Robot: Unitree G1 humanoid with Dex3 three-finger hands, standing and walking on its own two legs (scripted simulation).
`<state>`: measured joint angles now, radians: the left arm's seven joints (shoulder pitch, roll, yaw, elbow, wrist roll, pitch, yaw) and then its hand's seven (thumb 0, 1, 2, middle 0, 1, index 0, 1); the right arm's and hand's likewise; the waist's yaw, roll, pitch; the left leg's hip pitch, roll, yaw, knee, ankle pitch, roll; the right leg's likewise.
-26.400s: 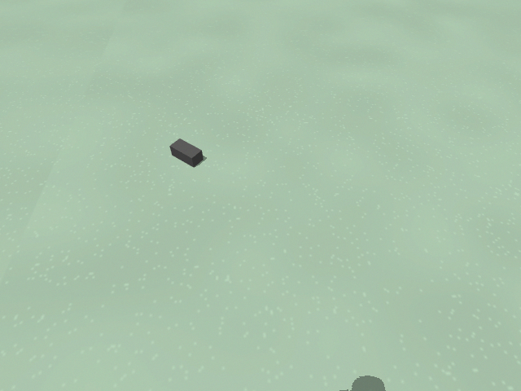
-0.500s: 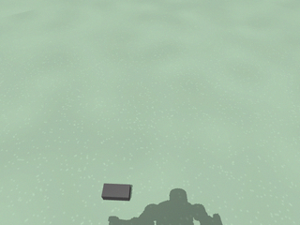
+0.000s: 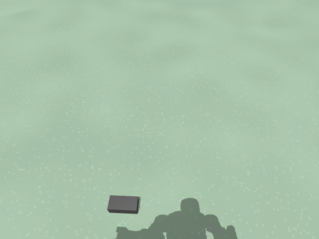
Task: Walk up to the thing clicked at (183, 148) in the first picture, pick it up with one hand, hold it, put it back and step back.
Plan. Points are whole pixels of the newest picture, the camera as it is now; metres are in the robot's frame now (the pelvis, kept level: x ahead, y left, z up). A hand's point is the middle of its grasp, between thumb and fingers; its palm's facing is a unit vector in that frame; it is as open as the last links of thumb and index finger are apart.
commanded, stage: stand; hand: left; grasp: from above
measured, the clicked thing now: (123, 204) +0.42 +0.21 -0.75
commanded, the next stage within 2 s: rise first in 0.22 s
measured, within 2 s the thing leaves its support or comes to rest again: neither
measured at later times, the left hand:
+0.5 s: hand out of the picture +0.14 +0.25 -0.17, palm faces +0.02 -0.94 -0.33, open 8.3 cm
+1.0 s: hand out of the picture +0.14 +0.26 -0.22, palm faces -0.12 -0.89 -0.44, open 14.0 cm
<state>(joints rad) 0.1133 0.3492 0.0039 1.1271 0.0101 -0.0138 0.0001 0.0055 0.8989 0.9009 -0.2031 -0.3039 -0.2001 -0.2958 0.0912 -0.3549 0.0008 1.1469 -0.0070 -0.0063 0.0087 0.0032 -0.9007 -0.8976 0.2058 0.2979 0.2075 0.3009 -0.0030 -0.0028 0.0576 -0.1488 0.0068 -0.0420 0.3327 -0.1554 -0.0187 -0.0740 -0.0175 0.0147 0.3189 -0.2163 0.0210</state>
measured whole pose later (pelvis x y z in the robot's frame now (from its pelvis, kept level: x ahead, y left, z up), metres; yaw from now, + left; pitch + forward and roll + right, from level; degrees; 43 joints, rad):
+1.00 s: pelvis +0.00 +0.01 -0.08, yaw -1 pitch +16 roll -2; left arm 0.21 0.31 0.15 0.53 0.21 0.19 0.00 0.00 -0.50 1.00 -0.08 -1.06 -0.07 -1.06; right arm 0.21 -0.24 -0.04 0.58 0.01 -0.10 -0.02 0.01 -0.91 -0.90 0.20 0.30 0.21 0.30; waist -0.03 0.00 -0.10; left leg -0.88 0.02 -0.05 1.08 -0.48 -0.01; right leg -0.79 0.01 0.02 1.05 -0.54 0.03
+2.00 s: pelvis -0.10 +0.00 -0.36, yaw -6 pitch +33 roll -5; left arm -0.49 0.59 0.15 0.92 0.90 -0.22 0.13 0.00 -0.57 1.04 -0.10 -1.03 -0.09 -1.04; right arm 0.09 -0.27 -0.05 0.71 -0.04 -0.09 0.08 0.01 -0.92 -0.91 0.20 0.30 0.21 0.30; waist -0.02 0.01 -0.12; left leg -2.05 0.02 -0.13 2.09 -0.62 -0.05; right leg -1.95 0.07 -0.02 2.08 -0.71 0.04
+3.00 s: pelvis -0.09 +0.01 -0.45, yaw -11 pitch +33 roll -8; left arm -0.77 0.75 0.15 1.32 1.29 -0.34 0.42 0.00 -0.52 0.99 -0.09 -1.00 -0.09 -0.99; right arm 0.06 -0.24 0.02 0.77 -0.15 0.01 0.12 0.00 -0.91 -0.90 0.20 0.30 0.21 0.30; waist -0.13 -0.05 -0.06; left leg -2.31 0.01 -0.19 2.39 -0.66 -0.05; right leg -2.18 0.10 -0.06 2.34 -0.75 0.06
